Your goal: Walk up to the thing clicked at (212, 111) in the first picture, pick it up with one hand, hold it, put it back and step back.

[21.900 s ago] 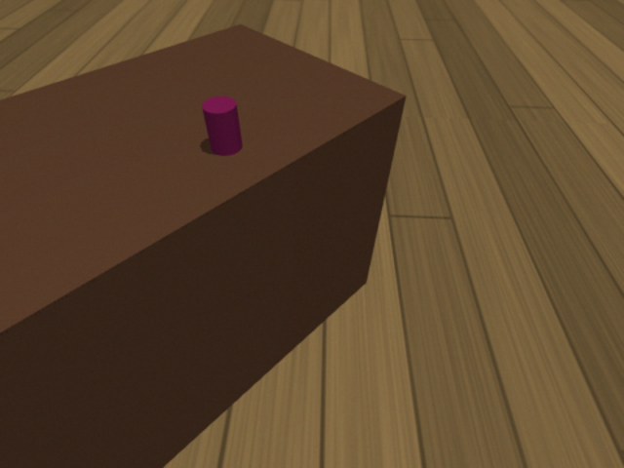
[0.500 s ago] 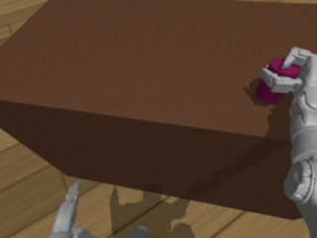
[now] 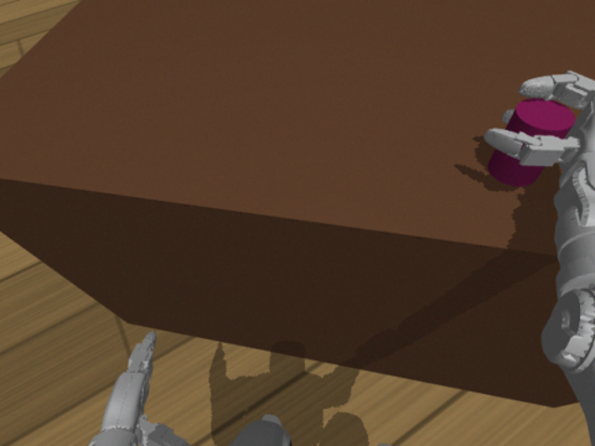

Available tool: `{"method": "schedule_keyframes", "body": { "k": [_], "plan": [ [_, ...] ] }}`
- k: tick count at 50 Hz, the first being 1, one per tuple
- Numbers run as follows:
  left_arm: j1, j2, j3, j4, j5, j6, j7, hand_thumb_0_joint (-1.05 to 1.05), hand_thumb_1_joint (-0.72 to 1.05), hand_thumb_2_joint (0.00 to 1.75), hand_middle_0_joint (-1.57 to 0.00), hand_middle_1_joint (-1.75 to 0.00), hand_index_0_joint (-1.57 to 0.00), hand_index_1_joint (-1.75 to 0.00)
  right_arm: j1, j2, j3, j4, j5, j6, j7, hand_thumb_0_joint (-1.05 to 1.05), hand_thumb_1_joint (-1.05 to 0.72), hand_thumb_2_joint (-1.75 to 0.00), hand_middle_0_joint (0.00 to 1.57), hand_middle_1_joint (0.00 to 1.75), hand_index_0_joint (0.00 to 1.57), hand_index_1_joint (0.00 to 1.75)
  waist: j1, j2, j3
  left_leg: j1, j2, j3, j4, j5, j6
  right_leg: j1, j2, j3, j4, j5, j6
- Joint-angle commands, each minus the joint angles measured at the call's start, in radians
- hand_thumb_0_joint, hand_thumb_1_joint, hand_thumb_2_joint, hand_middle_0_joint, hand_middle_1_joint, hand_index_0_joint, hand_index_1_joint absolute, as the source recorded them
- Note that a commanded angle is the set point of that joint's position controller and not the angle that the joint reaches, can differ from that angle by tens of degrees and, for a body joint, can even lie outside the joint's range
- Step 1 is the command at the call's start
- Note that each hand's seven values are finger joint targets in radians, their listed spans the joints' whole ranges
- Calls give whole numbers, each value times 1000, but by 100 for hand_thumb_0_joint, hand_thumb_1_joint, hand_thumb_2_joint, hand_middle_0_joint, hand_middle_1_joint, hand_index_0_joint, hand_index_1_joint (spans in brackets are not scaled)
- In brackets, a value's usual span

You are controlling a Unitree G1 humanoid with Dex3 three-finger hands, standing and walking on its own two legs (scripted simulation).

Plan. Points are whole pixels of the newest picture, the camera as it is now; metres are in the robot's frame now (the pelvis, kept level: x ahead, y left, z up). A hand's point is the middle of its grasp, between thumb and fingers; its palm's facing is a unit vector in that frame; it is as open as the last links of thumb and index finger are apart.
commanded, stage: open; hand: right
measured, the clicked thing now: (527, 144) +0.52 -0.21 +0.11
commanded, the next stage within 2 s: withdraw in 0.20 s
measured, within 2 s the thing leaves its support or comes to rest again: neither
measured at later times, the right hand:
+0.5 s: hand (557, 117) +0.52 -0.22 +0.16, palm faces +0.21 +0.98 +0.00, open 16.6 cm
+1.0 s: hand out of the picture +0.46 -0.35 +0.24, palm faces +0.40 +0.89 -0.24, open 17.6 cm
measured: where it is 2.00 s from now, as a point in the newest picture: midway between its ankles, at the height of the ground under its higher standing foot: outside the picture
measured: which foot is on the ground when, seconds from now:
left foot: down 0.00-1.00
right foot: down 0.00-1.00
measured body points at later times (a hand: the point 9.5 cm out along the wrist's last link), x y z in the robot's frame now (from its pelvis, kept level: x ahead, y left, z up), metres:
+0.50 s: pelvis +0.01 +0.00 +0.00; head +0.08 -0.01 +0.45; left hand +0.14 +0.27 -0.05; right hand +0.50 -0.27 +0.16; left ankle +0.04 +0.12 -0.70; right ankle +0.00 -0.12 -0.70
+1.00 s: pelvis +0.02 +0.00 +0.02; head +0.06 +0.00 +0.47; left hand +0.17 +0.26 -0.05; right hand +0.44 -0.39 +0.26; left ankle +0.04 +0.12 -0.70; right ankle +0.00 -0.12 -0.70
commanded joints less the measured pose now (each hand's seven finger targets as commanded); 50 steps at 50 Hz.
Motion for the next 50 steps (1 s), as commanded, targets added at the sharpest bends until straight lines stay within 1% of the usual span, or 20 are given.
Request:
{"method": "schedule_keyframes", "body": {
  "k": [1, 5, 9, 14, 17, 20, 24, 26, 27, 28, 30, 31, 33, 35, 39, 40, 43, 45, 47, 50],
  "plan": [
    [17, 144, 75, -174, 1, -54, 10, 0, -54, 6, -5, -5, -5, -5, -470, -262, -30, -227, 14, -57, -11, 0, 41, -24, 74, 49, 74, 49, 6, -93, -457, 227, -12, 7, -76, 240, 13, 243, 24, 7, -95, 261, -20],
    [48, 145, 83, -165, 3, -52, 9, 0, -56, 7, -5, -5, -4, -5, -467, -247, -32, -223, 16, -58, -8, 0, 49, -15, 58, 36, 58, 36, 23, -72, -469, 255, -12, 6, -59, 318, 13, 228, 28, 4, -76, 321, -21],
    [-32, 131, 70, -196, 0, -54, 8, 0, -56, 6, -5, -5, -4, -6, -497, -250, -28, -238, 10, -65, -11, 0, 49, -12, 44, 27, 44, 27, 2, -65, -455, 261, -7, -2, -66, 262, 12, 194, 29, 3, -87, 256, -27],
    [2, 140, 75, -171, 4, -52, 7, 0, -57, 7, -5, -4, -4, -6, -460, -232, -16, -209, 6, -59, -7, 0, 49, -8, 27, 16, 26, 16, 5, -110, -479, 213, -16, 12, -52, 289, 20, 269, 18, 15, -78, 353, -12],
    [25, 137, 69, -174, 0, -44, 3, 0, -52, 4, -6, -5, -6, -5, -451, -260, -33, -216, 5, -56, -6, 0, 52, -14, 15, 16, 16, 16, -1, -96, -485, 253, -10, 1, -54, 300, 17, 227, 26, 4, -79, 319, -19],
    [16, 206, 134, -206, -1, -43, 15, 0, -53, 4, -6, -5, -5, -5, -508, -361, -74, -313, 6, -63, -3, 0, 53, -11, 12, 13, 13, 13, 11, -99, -551, 288, -8, 2, -58, 326, 15, 265, 26, 4, -78, 336, -20],
    [31, 142, 76, -180, -11, -35, 15, 0, -53, 5, -5, -4, -5, -5, -525, -405, -99, -392, 13, -42, -4, 0, 54, -4, 8, 6, 7, 6, -41, -138, -535, 359, -3, 3, -77, 322, 16, 262, 36, -4, -106, 326, -20],
    [7, 140, 66, -167, -13, -34, 19, 0, -53, 5, -5, -4, -5, -5, -536, -414, -94, -395, 10, -19, 2, 0, 55, -3, 7, 5, 7, 5, -52, -154, -528, 352, -5, 6, -86, 310, 20, 292, 33, 1, -121, 337, -15],
    [-37, 104, 24, -197, -16, -37, 18, 0, -53, 4, -5, -4, -5, -5, -616, -439, -87, -478, 11, -21, 3, 0, 56, -2, 7, 5, 7, 5, -58, -177, -562, 376, -1, -1, -91, 331, 19, 303, 34, -5, -121, 354, -13],
    [-18, 100, 35, -116, -18, -35, 23, 0, -53, 4, -5, -4, -5, -4, -593, -438, -85, -430, 3, -4, 8, 0, 57, -3, 6, 5, 6, 5, -57, -200, -554, 364, 0, -1, -88, 343, 22, 320, 33, -6, -122, 375, -9],
    [35, 95, 35, 35, -20, -21, 23, 0, -53, 4, -5, -4, -5, -4, -478, -426, -81, -285, 6, 51, 24, 0, 56, -3, 6, 5, 6, 5, -75, -189, -401, 336, -3, 5, -121, 282, 25, 271, 34, 0, -158, 328, -8],
    [-34, 114, 32, 0, -22, -23, 25, 0, -53, 4, -5, -4, -5, -5, -450, -424, -78, -251, 8, 79, 35, 0, 57, -3, 6, 5, 5, 5, -78, -170, -377, 328, -2, 4, -136, 263, 21, 273, 32, 2, -169, 311, -12],
    [-147, 188, 77, -113, -21, -44, 36, 0, -54, 4, -5, -4, -5, -4, -571, -461, -69, -350, 6, 106, 65, 0, 60, -4, 5, 5, 5, 5, -56, -164, -517, 350, -8, 13, -127, 337, 22, 364, 19, 9, -160, 423, -4],
    [-16, 177, 73, 60, -24, -32, 40, 0, -54, 4, -5, -4, -5, -4, -454, -417, -41, -169, 14, 166, 110, 0, 59, -4, 5, 5, 5, 5, -60, -129, -379, 303, -13, 28, -149, 285, 22, 352, 16, 18, -176, 424, -5],
    [-127, 172, 37, -86, -42, -72, 58, 0, -58, 8, -6, -4, -4, -6, -421, -372, -17, -132, 54, 209, 207, 0, 52, -5, 6, 6, 6, 6, -42, 34, -385, 369, -10, 34, -174, 312, 8, 354, 17, 19, -205, 393, -24],
    [-119, 145, 26, -119, -37, -60, 44, 0, -56, 6, -6, -4, -4, -5, -376, -488, 2, -168, -65, 181, 148, 0, 54, -4, 6, 6, 6, 6, -100, 90, -301, 383, 1, 30, -192, 280, 2, 283, 26, -3, -220, 340, -25],
    [81, 192, 92, -45, -45, -33, 35, 0, -55, 6, -5, -3, -4, -4, -363, -524, -17, -171, -60, 174, 96, 0, 59, -4, 6, 6, 6, 6, -64, 50, -257, 390, 11, 19, -216, 274, 1, 304, 38, -16, -257, 297, -33],
    [172, 172, 93, -12, -48, -17, 12, 0, -54, 5, -5, -4, -5, -4, -329, -573, -38, -264, -74, 171, 78, 0, 58, -4, 6, 6, 6, 6, -85, 3, -252, 381, 14, 20, -211, 334, 2, 346, 43, -25, -248, 369, -30],
    [149, 125, 57, -4, -51, -11, -14, 0, -53, 5, -5, -4, -4, -4, -329, -639, -88, -367, -83, 161, 56, 0, 61, -3, 5, 6, 6, 6, -117, -93, -301, 396, 16, 12, -206, 382, 12, 383, 48, -31, -241, 438, -21],
    [51, 89, 41, 34, -55, -10, -45, 0, -52, 5, -5, -4, -5, -4, -302, -599, -87, -472, -81, 150, 32, 0, 61, -4, 6, 5, 5, 5, -148, -184, -352, 414, 10, 12, -201, 400, 26, 431, 43, -26, -240, 522, -6]
  ]
}}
